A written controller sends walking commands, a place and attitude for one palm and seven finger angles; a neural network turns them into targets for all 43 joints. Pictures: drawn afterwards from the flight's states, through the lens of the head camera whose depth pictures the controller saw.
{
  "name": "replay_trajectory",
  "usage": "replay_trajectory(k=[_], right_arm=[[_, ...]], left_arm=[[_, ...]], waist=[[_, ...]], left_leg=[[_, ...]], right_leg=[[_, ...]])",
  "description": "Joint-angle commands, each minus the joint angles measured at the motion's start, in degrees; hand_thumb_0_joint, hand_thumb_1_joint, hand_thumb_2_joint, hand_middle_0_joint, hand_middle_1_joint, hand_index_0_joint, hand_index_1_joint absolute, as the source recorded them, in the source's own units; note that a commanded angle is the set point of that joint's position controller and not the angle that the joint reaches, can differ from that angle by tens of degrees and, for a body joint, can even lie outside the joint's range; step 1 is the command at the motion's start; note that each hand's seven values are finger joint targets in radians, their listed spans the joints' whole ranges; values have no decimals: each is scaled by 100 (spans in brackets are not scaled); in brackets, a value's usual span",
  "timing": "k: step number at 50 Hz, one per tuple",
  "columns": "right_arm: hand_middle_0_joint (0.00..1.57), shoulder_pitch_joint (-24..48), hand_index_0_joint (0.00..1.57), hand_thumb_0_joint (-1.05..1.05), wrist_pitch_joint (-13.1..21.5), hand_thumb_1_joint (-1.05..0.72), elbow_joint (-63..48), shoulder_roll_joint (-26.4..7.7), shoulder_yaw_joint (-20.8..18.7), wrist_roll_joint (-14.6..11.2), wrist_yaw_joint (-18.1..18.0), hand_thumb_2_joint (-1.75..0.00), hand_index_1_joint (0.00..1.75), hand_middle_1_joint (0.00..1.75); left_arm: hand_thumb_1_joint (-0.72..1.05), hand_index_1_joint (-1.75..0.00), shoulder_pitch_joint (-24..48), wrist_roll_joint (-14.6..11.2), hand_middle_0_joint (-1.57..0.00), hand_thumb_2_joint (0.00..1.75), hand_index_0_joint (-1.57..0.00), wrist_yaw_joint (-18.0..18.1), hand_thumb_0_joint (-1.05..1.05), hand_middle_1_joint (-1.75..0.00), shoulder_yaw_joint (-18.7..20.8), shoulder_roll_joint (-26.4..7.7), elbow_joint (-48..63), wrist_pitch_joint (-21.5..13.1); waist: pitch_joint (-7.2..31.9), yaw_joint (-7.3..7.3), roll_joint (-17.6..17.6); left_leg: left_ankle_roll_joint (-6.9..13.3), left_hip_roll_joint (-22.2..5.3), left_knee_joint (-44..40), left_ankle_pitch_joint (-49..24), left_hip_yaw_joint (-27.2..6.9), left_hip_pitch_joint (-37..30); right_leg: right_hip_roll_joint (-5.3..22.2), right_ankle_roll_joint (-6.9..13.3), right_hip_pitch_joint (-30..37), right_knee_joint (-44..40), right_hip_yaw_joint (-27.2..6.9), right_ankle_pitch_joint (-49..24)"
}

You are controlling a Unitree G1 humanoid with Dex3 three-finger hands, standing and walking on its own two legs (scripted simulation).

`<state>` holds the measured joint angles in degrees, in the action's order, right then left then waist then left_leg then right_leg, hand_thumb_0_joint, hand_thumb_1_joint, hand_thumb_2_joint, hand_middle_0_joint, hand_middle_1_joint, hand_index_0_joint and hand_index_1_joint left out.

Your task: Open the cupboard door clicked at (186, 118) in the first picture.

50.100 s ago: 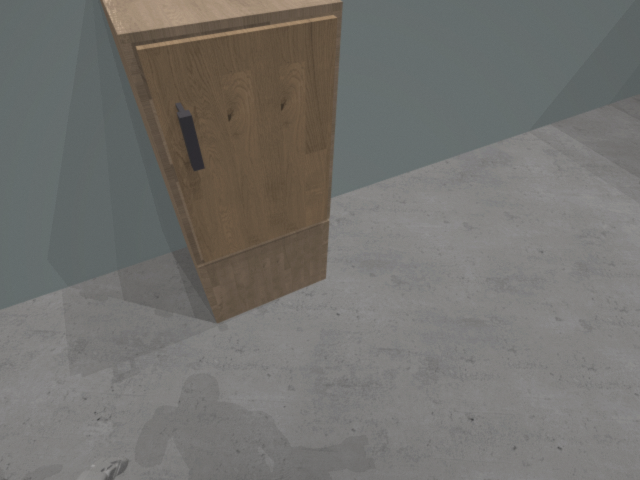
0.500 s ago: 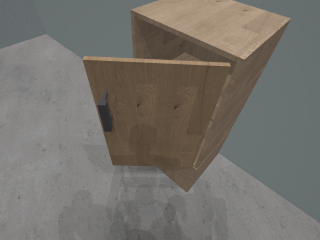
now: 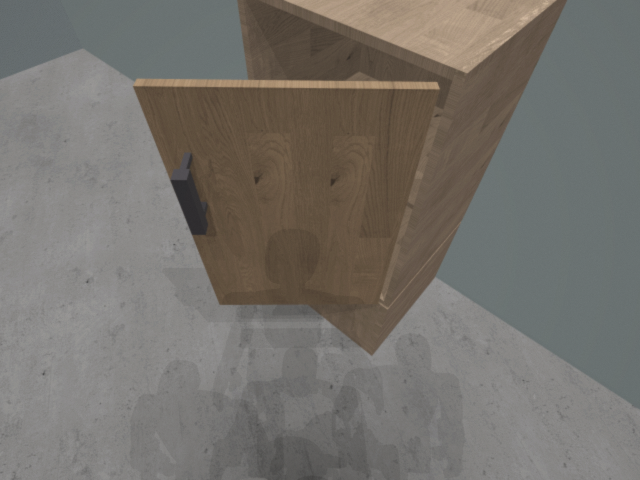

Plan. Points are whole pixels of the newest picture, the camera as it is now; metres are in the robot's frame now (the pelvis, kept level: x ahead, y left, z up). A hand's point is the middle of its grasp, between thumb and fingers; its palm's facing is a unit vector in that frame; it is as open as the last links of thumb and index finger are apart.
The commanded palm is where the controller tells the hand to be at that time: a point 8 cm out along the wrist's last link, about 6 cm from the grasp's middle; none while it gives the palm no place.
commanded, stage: come to a stop and stand still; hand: left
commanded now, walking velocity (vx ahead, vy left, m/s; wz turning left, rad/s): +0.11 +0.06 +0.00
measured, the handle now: (193, 194) +0.51 +0.23 +0.02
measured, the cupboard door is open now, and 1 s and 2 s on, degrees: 42 42 42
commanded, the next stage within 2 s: look again from close up in 1.14 s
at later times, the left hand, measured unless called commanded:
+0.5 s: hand out of the picture +0.03 +0.17 -0.16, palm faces +0.04 -0.97 -0.22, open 7.4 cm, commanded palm none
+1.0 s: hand out of the picture +0.03 +0.16 -0.17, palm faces +0.03 -0.98 -0.19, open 7.3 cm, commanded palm none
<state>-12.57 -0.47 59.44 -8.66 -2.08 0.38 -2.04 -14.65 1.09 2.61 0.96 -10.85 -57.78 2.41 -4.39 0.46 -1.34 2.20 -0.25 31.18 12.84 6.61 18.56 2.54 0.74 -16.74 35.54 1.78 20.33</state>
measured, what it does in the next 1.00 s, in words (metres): stands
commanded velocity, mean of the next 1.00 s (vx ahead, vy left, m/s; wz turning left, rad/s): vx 0.03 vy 0.04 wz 0.00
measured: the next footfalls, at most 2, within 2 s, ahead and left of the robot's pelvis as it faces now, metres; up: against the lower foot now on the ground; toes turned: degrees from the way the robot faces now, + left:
none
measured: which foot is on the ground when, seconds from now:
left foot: down 0.00-1.00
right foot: down 0.00-1.00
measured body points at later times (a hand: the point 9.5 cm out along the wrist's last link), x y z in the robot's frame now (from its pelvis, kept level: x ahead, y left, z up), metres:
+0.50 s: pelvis -0.01 -0.02 +0.00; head -0.01 -0.02 +0.45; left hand +0.02 +0.22 -0.15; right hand -0.04 -0.24 -0.16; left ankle +0.04 +0.10 -0.73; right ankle +0.00 -0.12 -0.73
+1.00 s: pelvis +0.03 -0.01 +0.01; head +0.04 -0.01 +0.46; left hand +0.03 +0.21 -0.15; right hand +0.06 -0.24 -0.15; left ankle +0.04 +0.10 -0.73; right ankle +0.00 -0.12 -0.73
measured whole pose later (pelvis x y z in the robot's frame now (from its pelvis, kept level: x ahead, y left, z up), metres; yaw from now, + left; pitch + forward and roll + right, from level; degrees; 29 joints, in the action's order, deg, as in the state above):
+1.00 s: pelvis +0.03 -0.01 +0.01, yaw +1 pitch -1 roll +1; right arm -13.8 1.7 63.0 -9.5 0.4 0.6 -2.1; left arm -15.9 0.7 1.8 -0.7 -8.8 -63.2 -0.5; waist -1.4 -0.5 -0.7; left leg 0.8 0.1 24.6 12.4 3.2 11.3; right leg 1.2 0.4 -7.7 25.6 3.1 17.0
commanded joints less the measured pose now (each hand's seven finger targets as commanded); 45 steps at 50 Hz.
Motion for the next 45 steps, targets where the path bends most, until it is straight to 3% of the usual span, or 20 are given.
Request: replay_trajectory(k=[1, 2, 4, 6, 9, 11, 14, 15, 18, 19, 21, 25, 28, 29, 31, 36, 41, 45], right_arm=[[20, -8, 20, 0, 77, -90, -732, -622, -116, 39, 71, -90, 30, 30], [20, -130, 20, 0, 61, -90, -738, -431, -63, 29, 118, -90, 30, 30], [20, -291, 20, 0, 6, -90, -673, -454, -41, 79, 197, -90, 30, 30], [20, -419, 20, 0, -16, -90, -611, -490, -36, 113, 226, -90, 30, 30], [20, -682, 20, 0, -33, -90, -555, -582, -40, 130, 249, -90, 30, 30], [20, -776, 20, 0, -10, -90, -552, -567, -25, 133, 250, -90, 30, 30], [20, -904, 20, 0, 37, -90, -527, -564, 11, 132, 237, -90, 30, 30], [20, -949, 20, 0, 45, -90, -518, -513, 28, 131, 233, -90, 30, 30], [20, -818, 20, 0, 67, -90, -585, -664, 48, 148, 184, -90, 30, 30], [20, -777, 20, 0, 64, -90, -596, -678, 49, 150, 173, -90, 30, 30], [20, -731, 20, 0, 103, -90, -577, -672, 71, 133, 145, -90, 30, 30], [20, -922, 20, 0, 170, -90, -423, -573, 103, 97, 110, -90, 30, 30], [20, -923, 20, 0, 226, -90, -289, -593, 113, 72, 94, -90, 30, 30], [20, -945, 20, 0, 236, -90, -252, -580, 121, 63, 87, -90, 30, 30], [20, -931, 20, 0, 262, -90, -166, -547, 131, 45, 74, -90, 30, 30], [20, -866, 20, 0, 283, -90, 21, -526, 151, 21, 40, -90, 30, 30], [20, -709, 20, 0, 273, -90, 176, -512, 151, 19, 20, -90, 30, 30], [20, -584, 20, 0, 276, -90, 220, -529, 157, 23, 13, -90, 30, 30]], left_arm=[[90, -30, -547, 41, -20, 90, -20, -12, 0, -30, 89, -496, 311, -306], [90, -30, -349, 25, -20, 90, -20, -19, 0, -30, 55, -632, 305, -351], [90, -30, -50, 10, -20, 90, -20, -25, 0, -30, 36, -709, 378, -417], [90, -30, 68, 35, -20, 90, -20, -35, 0, -30, 43, -724, 422, -409], [90, -30, 109, 44, -20, 90, -20, -51, 0, -30, 151, -901, 537, -362], [90, -30, 87, 53, -20, 90, -20, -52, 0, -30, 218, -995, 595, -348], [90, -30, 70, 37, -20, 90, -20, -75, 0, -30, 244, -982, 608, -307], [90, -30, 96, 46, -20, 90, -20, -81, 0, -30, 240, -928, 642, -281], [90, -30, -119, 11, -20, 90, -20, -104, 0, -30, 204, -745, 581, -225], [90, -30, -201, 12, -20, 90, -20, -105, 0, -30, 191, -702, 538, -216], [90, -30, -355, 5, -20, 90, -20, -105, 0, -30, 160, -606, 458, -231], [90, -30, -321, -20, -20, 90, -20, -110, 0, -30, 105, -526, 328, -294], [90, -30, -367, -43, -20, 90, -20, -104, 0, -30, 56, -453, 196, -334], [90, -30, -382, -43, -20, 90, -20, -103, 0, -30, 45, -448, 141, -350], [90, -30, -401, -44, -20, 90, -20, -89, 0, -30, 20, -411, 57, -378], [90, -30, -452, -41, -20, 90, -20, -67, 0, -30, -13, -368, -155, -391], [90, -30, -492, -26, -20, 90, -20, -49, 0, -30, -40, -343, -312, -398], [90, -30, -476, -19, -20, 90, -20, -41, 0, -30, -39, -368, -358, -389]], waist=[[1040, -138, 380], [757, 33, -65], [252, 114, -915], [-215, 154, -847], [-411, 144, -821], [-430, 128, -528], [-483, 105, -178], [-604, 87, 8], [-680, -82, 548], [-679, -133, 498], [-399, -198, 384], [71, -107, 135], [333, -116, 319], [392, -104, 217], [443, -98, 180], [378, -68, 191], [232, -58, 35], [124, -77, 179]], left_leg=[[115, -609, 154, -565, -701, -234], [-67, -308, 185, 294, -427, -194], [-153, -147, 381, 715, -439, -269], [-156, -128, 460, 610, -428, -369], [-179, -75, 598, 694, -349, -406], [-186, -57, 472, 692, -313, -461], [-170, -82, 52, 644, -386, -541], [-149, -112, -219, 686, -489, -396], [-4, -373, -970, 1361, -1048, 316], [19, -421, -1138, 1638, -1150, 572], [49, -456, -1232, 1469, -1240, 579], [14, -460, -1139, 657, -1119, 56], [18, -525, -1097, 211, -1115, -219], [14, -530, -1059, 20, -1082, -282], [1, -530, -953, -522, -991, -442], [2, -572, -920, -1057, -937, -705], [-20, -568, -918, -1233, -881, -874], [-13, -574, -1004, -1284, -885, -920]], right_leg=[[481, 336, 222, -1024, -864, -698], [859, 514, -18, -1385, -1219, -317], [934, 608, -664, -1941, -1426, 1043], [908, 575, -1098, -2161, -1380, 1623], [940, 581, -1359, -2322, -1410, 2242], [962, 602, -1364, -2220, -1340, 2182], [777, 519, -1345, -1858, -1070, 1888], [637, 450, -1249, -1640, -830, 1688], [262, 298, -713, -1162, -539, 1404], [231, 273, -485, -1156, -493, 1399], [225, 247, -87, -1122, -456, 984], [310, 255, 156, -1252, -448, 396], [320, 221, 319, -1245, -403, -95], [327, 214, 392, -1268, -410, -250], [359, 196, 471, -1284, -409, -695], [348, 148, 489, -1297, -361, -1124], [376, 121, 444, -1377, -367, -1396], [367, 107, 470, -1434, -362, -1368]])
